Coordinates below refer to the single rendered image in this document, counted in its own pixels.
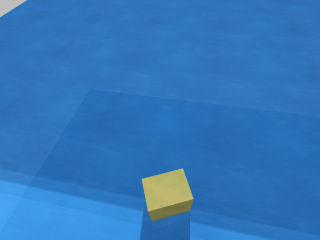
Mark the carton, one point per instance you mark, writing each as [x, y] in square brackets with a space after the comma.
[167, 194]

